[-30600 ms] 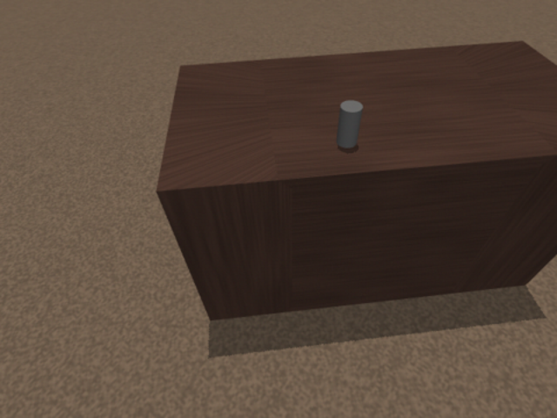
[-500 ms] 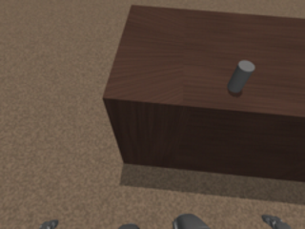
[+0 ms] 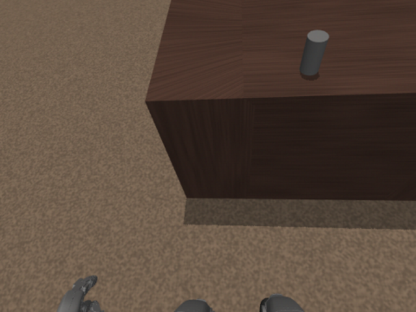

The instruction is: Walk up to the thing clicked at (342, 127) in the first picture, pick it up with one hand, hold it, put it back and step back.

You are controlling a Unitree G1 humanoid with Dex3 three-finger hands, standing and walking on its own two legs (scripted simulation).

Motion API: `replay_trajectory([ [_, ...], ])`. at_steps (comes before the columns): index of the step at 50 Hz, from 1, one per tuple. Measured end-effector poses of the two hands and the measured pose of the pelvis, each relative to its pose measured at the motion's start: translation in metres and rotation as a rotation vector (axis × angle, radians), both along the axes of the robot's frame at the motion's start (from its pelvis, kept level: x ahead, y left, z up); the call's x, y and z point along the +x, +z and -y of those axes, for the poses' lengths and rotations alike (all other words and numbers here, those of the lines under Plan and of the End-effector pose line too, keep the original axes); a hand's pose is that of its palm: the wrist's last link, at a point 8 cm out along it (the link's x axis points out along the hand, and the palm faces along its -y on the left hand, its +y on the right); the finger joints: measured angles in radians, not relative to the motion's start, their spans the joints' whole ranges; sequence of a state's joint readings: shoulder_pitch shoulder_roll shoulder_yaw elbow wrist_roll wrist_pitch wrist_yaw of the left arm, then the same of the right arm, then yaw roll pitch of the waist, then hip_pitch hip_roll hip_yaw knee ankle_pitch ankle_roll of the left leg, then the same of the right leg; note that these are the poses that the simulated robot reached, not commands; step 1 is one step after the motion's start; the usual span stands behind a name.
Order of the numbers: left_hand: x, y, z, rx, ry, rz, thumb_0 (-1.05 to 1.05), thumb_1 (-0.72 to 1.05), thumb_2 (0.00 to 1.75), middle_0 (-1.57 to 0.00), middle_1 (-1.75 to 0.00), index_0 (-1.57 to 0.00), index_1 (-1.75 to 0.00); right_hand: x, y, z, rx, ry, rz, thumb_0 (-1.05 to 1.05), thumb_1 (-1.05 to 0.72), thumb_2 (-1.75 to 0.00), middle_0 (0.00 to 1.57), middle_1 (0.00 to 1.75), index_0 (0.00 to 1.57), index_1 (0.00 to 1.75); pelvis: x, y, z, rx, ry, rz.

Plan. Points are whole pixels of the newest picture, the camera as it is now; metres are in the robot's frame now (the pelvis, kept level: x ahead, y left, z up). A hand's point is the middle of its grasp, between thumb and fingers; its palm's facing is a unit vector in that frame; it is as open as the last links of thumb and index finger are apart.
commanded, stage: step back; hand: right
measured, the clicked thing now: (313, 53) +0.74 -0.25 -0.01
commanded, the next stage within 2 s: none
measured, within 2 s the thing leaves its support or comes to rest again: neither
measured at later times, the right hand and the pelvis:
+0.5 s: hand out of the picture -0.04 -0.27 -0.15, palm faces +0.04 +0.92 -0.39, open 7.4 cm; pelvis -0.17 +0.01 -0.01, yaw -5 degrees
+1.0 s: hand out of the picture -0.24 -0.25 -0.14, palm faces -0.03 +0.91 -0.41, open 7.4 cm; pelvis -0.32 +0.01 +0.00, yaw -2 degrees
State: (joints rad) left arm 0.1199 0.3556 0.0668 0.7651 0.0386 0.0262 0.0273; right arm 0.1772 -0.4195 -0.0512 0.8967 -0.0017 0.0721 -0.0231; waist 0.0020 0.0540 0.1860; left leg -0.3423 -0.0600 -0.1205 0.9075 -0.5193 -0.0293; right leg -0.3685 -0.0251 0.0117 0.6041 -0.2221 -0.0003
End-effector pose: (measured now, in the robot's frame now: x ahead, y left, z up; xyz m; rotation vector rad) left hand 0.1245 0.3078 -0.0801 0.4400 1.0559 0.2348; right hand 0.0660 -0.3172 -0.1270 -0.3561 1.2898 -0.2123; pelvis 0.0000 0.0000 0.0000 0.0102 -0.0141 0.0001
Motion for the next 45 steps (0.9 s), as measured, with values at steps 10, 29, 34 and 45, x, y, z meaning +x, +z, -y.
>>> replay_trajectory([
  [10, -0.06, -0.03, -0.022, -0.091, 0.03, -0.024, 0.0, 0.9, 0.9, -0.21, -0.3, -0.21, -0.3, -0.067, 0.03, -0.03, -0.04, 0.02, 0.034, 0.0, -0.91, -0.9, 0.2, 0.3, 0.2, 0.3, -0.064, 0.001, -0.022, -0.026, 0.002, 0.031],
  [29, -0.246, -0.019, 0.002, -0.045, 0.011, -0.192, 0.01, 0.9, 0.9, -0.21, -0.3, -0.21, -0.3, -0.155, 0.016, -0.006, 0.018, -0.04, 0.175, 0.0, -0.91, -0.9, 0.2, 0.3, 0.2, 0.3, -0.189, 0.001, -0.001, 0.015, -0.119, 0.029],
  [34, -0.254, -0.005, -0.005, -0.014, 0.004, -0.142, 0.01, 0.9, 0.9, -0.21, -0.3, -0.21, -0.3, -0.209, 0.013, -0.006, 0.011, -0.041, 0.11, 0.0, -0.91, -0.9, 0.2, 0.3, 0.2, 0.3, -0.216, 0.006, -0.005, 0.029, -0.081, -0.003],
  [45, -0.285, -0.028, -0.021, -0.067, 0.017, -0.016, 0.0, 0.9, 0.9, -0.21, -0.3, -0.21, -0.3, -0.3, 0.014, -0.037, -0.01, 0.024, 0.022, 0.0, -0.91, -0.9, 0.2, 0.3, 0.2, 0.3, -0.293, -0.005, -0.02, 0.006, -0.007, 0.034],
])
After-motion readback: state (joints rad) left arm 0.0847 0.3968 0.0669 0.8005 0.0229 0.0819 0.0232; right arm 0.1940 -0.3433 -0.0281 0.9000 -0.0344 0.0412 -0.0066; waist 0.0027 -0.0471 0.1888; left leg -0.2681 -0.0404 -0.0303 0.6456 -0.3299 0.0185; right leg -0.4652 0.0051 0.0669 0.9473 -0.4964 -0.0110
